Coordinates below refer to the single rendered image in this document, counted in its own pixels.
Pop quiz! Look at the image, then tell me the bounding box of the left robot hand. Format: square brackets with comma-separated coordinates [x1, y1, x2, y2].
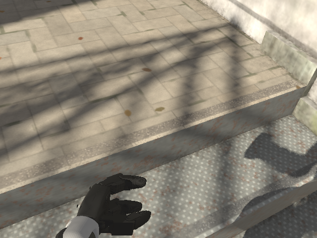
[76, 173, 152, 236]

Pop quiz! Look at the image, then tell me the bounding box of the left robot forearm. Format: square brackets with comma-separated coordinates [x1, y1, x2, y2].
[55, 215, 99, 238]

